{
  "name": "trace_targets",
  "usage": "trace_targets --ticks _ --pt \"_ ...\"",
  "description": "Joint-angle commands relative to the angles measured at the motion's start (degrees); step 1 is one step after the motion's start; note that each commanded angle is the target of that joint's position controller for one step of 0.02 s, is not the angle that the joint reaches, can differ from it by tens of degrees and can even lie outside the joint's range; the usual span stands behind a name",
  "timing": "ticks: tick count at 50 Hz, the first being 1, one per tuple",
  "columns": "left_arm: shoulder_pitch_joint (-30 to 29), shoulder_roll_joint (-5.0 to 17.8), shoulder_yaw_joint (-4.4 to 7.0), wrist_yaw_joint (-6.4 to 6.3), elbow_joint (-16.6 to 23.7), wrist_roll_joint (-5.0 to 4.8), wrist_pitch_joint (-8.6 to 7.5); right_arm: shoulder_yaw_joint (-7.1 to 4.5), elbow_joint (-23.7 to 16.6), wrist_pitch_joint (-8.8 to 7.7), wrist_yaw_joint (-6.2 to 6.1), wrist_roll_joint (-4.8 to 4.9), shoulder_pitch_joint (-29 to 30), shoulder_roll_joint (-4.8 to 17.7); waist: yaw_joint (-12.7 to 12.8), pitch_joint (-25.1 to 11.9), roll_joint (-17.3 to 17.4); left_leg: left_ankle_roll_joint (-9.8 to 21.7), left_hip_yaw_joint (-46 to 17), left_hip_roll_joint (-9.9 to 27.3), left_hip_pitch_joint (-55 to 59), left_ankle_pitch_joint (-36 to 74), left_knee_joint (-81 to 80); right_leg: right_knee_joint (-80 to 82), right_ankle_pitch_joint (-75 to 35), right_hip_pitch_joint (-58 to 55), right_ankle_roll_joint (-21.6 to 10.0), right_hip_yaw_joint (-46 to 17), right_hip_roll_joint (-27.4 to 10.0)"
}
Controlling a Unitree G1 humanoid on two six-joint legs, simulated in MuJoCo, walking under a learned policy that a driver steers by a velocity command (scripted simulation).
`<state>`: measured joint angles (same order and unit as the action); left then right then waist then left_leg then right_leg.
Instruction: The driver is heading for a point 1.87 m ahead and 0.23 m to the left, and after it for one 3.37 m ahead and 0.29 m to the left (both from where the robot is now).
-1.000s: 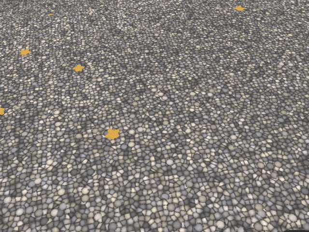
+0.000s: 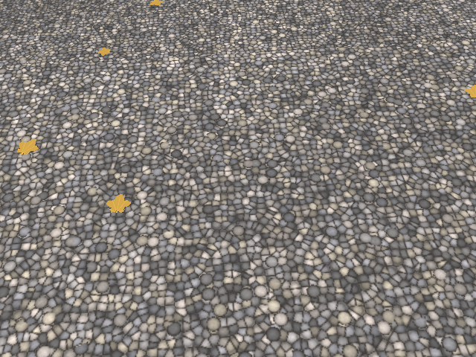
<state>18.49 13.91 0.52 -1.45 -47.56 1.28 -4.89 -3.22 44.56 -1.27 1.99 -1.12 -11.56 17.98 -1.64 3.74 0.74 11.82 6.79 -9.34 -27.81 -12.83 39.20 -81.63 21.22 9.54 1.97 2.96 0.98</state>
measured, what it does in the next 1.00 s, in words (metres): walks ahead, turning left: right foot, then left foot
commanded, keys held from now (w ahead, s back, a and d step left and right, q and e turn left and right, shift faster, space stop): q+shift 0.34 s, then shift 0.66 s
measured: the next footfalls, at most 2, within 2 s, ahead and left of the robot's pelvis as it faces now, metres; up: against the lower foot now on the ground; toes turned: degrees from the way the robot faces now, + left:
right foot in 0.32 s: +0.44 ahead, -0.11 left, +0.00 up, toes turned +24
left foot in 0.68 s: +0.27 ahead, +0.05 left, +0.00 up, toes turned +27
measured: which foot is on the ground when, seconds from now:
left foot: down 0.00-0.30, up 0.32-0.66, down 0.68-1.00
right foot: up 0.00-0.30, down 0.32-0.68, up 0.70-0.92, down 0.94-1.00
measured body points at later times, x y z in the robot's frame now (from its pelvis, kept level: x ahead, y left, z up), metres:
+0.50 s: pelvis +0.26 -0.06 +0.03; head +0.31 -0.05 +0.48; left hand +0.28 +0.24 -0.07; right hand +0.53 -0.26 -0.07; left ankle +0.19 +0.01 -0.62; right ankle +0.41 -0.13 -0.70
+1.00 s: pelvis +0.28 -0.06 +0.04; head +0.29 -0.06 +0.49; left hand +0.22 +0.20 -0.09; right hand +0.53 -0.19 -0.07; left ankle +0.24 +0.03 -0.70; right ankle +0.33 -0.17 -0.70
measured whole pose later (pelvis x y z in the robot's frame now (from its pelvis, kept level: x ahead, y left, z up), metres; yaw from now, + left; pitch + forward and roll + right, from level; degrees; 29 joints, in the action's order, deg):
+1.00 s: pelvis +0.28 -0.06 +0.04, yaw +31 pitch -1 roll +0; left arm 16.3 13.4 0.7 -0.7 -45.2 0.7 1.7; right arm 0.4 42.0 0.8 -0.8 -0.8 -10.7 12.5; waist 0.6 0.7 0.3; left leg 1.8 -3.0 -3.1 -13.4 -13.6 28.1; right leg -27.3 15.2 11.2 -0.2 0.3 0.2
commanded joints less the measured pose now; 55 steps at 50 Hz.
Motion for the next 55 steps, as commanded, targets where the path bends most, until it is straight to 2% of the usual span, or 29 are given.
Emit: trace_targets --ticks 1,2,4,7,12,14,15,16,17,18,19,20,22,26,30,32,33,34,35,36,38,40,42,44,46,47,48,50,55 --pt "-4.4 7.7 0.57 0.40 11.5 0.56 -2.95 -3.38 0.0 0.30 -2.26 0.18 -10.2 9.5 1.1 -5.4 -7.7 13.1 -41.0 22.2 31.5 22.3 -22.1 -5.3 2.2 35.9 -0.4 -9.0 -3.2" --pt "-4.4 7.6 0.47 0.34 11.1 1.58 -1.58 -2.95 -0.9 -0.36 -2.30 0.45 -8.2 9.0 2.8 -2.0 -8.8 11.6 -36.3 20.4 23.0 32.4 -21.6 -1.8 2.7 31.8 0.4 -8.5 -4.3" --pt "-4.1 7.7 0.36 0.17 11.5 2.57 1.65 -2.31 -1.4 -1.41 -1.78 1.09 -6.7 8.3 5.2 -0.6 -9.3 8.5 -27.8 15.4 10.4 43.9 -22.5 9.9 2.7 22.8 2.2 -6.4 -6.0" --pt "-8.3 5.4 -0.56 0.36 14.3 1.15 2.51 -3.19 -1.5 -1.53 -1.51 0.75 -6.5 10.2 4.3 -4.8 -3.8 3.9 -20.9 7.7 7.7 55.3 -17.8 26.2 -7.5 16.2 2.2 -3.1 -3.1" --pt "-14.2 5.9 -1.13 -0.02 16.4 -0.05 2.41 -3.90 -2.3 1.50 -2.10 0.94 -8.6 9.1 -0.7 -8.5 3.1 -5.0 -24.3 3.0 12.1 39.5 -9.4 45.3 -19.7 9.5 0.7 -3.1 2.9" --pt "-9.8 8.5 -0.30 -0.56 15.0 0.23 1.24 -4.23 -4.2 1.69 -2.52 0.40 -6.1 9.6 1.6 -8.8 3.8 -6.9 -29.1 3.7 13.8 32.1 -2.4 53.0 -21.2 4.7 -0.3 -5.8 3.5" --pt "-3.7 9.8 0.15 -1.06 13.2 0.61 0.25 -4.14 -5.2 1.22 -2.53 0.94 -4.1 9.2 5.0 -9.7 3.0 -8.7 -27.8 2.1 12.8 29.4 5.5 58.6 -27.8 -1.8 -1.5 -6.9 1.3" --pt "2.6 13.7 1.03 -1.65 12.7 0.99 -0.42 -2.94 -7.4 0.62 -2.52 1.77 -6.1 4.5 5.7 -16.3 -5.0 -10.8 -22.2 -0.6 6.2 3.9 21.7 56.5 -44.7 -14.8 -5.1 -18.8 -14.6" --pt "0.9 15.8 1.52 -1.31 14.7 1.15 0.72 -2.40 -8.5 0.84 -3.19 2.38 -16.0 2.3 0.1 -24.7 -14.6 -11.8 -14.6 -5.8 -2.0 -32.3 33.1 54.7 -65.8 -22.9 -13.8 -37.0 -32.6" --pt "-2.1 14.0 2.36 -1.43 14.8 0.07 1.88 -2.48 -6.2 1.73 -3.21 -0.54 -20.0 5.4 -1.3 -26.9 -11.6 -11.8 -13.1 1.5 -4.4 -27.2 40.2 54.0 -55.7 -19.8 -19.0 -42.5 -32.4" --pt "-6.1 10.0 1.69 -1.94 16.0 -0.11 2.53 -2.67 -6.0 2.53 -2.57 -1.27 -14.3 6.8 0.0 -21.7 -8.7 -12.1 -11.6 3.3 -6.2 -20.7 41.9 57.6 -37.7 -13.0 -19.8 -38.4 -27.9" --pt "-8.4 6.3 0.51 -2.03 15.9 0.03 3.28 -2.85 -7.0 3.23 -1.95 -1.52 -8.0 7.6 0.8 -14.8 -4.8 -12.9 -11.4 4.6 -5.4 -16.4 38.9 60.3 -29.7 -5.2 -16.6 -29.0 -21.9" --pt "-8.4 7.5 0.75 -1.70 14.2 0.67 3.54 -2.29 -8.6 4.64 -0.65 -0.39 -5.6 5.9 0.7 -9.0 -8.8 -14.1 -11.0 4.9 -1.7 -14.2 33.8 62.2 -34.4 3.2 -13.7 -17.1 -15.7" --pt "-6.0 9.1 1.91 0.04 11.3 0.80 3.03 -0.43 -8.9 5.13 -0.39 0.14 -6.0 2.7 -0.5 -11.2 -9.1 -12.8 -9.1 4.3 5.7 -13.9 19.7 61.4 -41.9 5.1 -13.5 -10.6 -14.6" --pt "-5.8 10.3 2.63 0.97 10.6 0.53 4.51 0.63 -9.8 5.46 -0.31 0.30 -2.8 2.7 0.7 -10.5 -12.6 -10.8 -6.6 5.3 13.1 -12.1 5.0 62.9 -24.7 8.3 -13.1 -9.7 -14.4" --pt "-5.6 10.8 2.88 1.09 10.2 -0.14 5.86 1.09 -9.0 4.89 -0.31 -0.08 -4.2 2.1 -0.5 -8.7 -10.9 -9.4 -5.0 4.9 20.7 -5.4 -8.0 61.3 -15.5 12.6 -10.8 -8.5 -13.0" --pt "-3.3 10.3 2.91 1.13 9.5 -0.12 6.26 1.17 -8.8 4.45 -0.38 -0.44 -4.1 2.6 -0.3 -7.1 -8.2 -8.3 -7.3 5.6 24.2 -3.5 -14.1 60.2 -10.4 16.4 -7.8 -7.9 -12.0" --pt "-0.9 6.9 2.29 1.53 9.7 0.13 6.38 1.17 -9.6 3.90 -0.63 -1.32 -3.4 5.0 0.8 -6.6 3.2 -6.4 -21.7 16.2 25.6 -8.4 -23.8 51.4 -1.7 20.0 -3.8 -3.5 -7.7" --pt "-1.5 4.4 1.44 1.02 12.0 -0.32 6.66 0.13 -11.8 3.76 -0.96 -1.24 0.7 10.3 1.5 -3.9 15.3 -0.8 -37.4 29.9 15.1 -7.9 -29.6 45.7 9.1 22.1 -0.7 1.1 -0.2" --pt "-4.5 8.2 2.56 0.76 11.1 -0.13 7.45 0.33 -10.5 3.33 -1.67 -1.79 0.2 7.6 -0.1 -1.6 9.0 1.3 -32.5 27.8 7.3 -4.7 -28.1 38.0 7.1 14.6 -0.9 -4.7 -3.2" --pt "-1.4 7.0 2.62 1.34 9.0 -0.94 7.63 1.75 -10.0 2.50 -2.10 -1.26 5.7 3.5 4.4 -0.7 8.0 -1.0 -23.1 21.0 6.2 3.5 -26.0 36.3 2.2 11.2 -1.4 -4.0 -2.0" --pt "1.3 6.7 2.70 1.37 6.8 -0.16 7.22 1.96 -9.6 1.73 -2.62 -0.66 5.7 2.5 4.4 -3.7 8.3 -1.9 -18.4 17.8 12.5 18.6 -21.6 36.9 1.1 10.2 -1.5 -2.5 -1.3" --pt "0.1 5.1 2.10 1.28 7.0 -0.57 7.01 2.10 -8.3 1.40 -2.63 -0.07 2.7 1.9 2.9 -6.1 6.6 -1.3 -18.3 18.6 17.5 27.0 -18.2 41.7 2.8 8.9 -1.4 -2.6 -1.2" --pt "-0.7 3.9 1.60 0.83 6.9 -1.09 6.99 1.86 -7.2 1.49 -2.91 0.14 1.4 2.1 2.4 -6.8 6.9 -1.5 -19.0 18.5 19.5 26.6 -15.8 50.2 0.5 6.1 -1.5 -2.1 -0.6" --pt "0.2 4.2 1.41 0.22 6.1 -0.54 6.35 1.83 -6.8 1.48 -3.36 0.61 1.5 1.7 3.2 -7.5 5.2 -4.9 -19.6 16.9 15.7 18.1 -14.5 61.0 -13.1 -2.5 -2.0 -4.1 -2.4" --pt "0.3 6.4 1.60 -0.14 6.2 0.24 5.72 2.23 -6.8 1.15 -3.32 0.47 0.2 0.2 2.1 -8.0 1.8 -7.0 -18.9 15.3 12.6 12.6 -13.3 61.7 -19.4 -6.3 -2.6 -9.0 -7.2" --pt "-2.7 10.1 2.52 0.00 6.0 -0.35 5.54 2.14 -6.3 1.07 -2.90 0.62 -3.2 -0.5 -1.7 -5.7 -4.6 -8.2 -15.4 10.7 12.1 6.0 -15.5 58.8 -23.6 -3.0 -4.4 -10.7 -8.9" --pt "-3.3 5.9 1.66 0.91 5.6 -0.68 5.27 1.58 -4.5 1.68 -2.92 0.20 -0.4 1.3 1.4 -3.2 -4.5 -8.7 -14.6 10.5 17.0 4.2 -15.7 60.8 -14.6 4.1 -4.3 -9.9 -7.4" --pt "-3.2 5.6 1.68 0.27 4.1 -0.67 5.18 1.29 -2.4 1.40 -2.92 0.26 -0.5 0.8 2.0 -3.6 -2.9 -8.8 -15.2 11.4 15.7 7.0 -16.0 60.9 -12.7 1.6 -4.2 -8.8 -6.0"
Velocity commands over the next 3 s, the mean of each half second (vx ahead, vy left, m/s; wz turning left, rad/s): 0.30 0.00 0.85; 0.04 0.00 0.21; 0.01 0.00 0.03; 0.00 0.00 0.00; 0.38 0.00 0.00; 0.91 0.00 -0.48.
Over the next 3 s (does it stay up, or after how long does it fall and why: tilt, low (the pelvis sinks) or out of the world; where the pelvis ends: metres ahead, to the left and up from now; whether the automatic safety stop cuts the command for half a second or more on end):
stays up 0.69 0.14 0.02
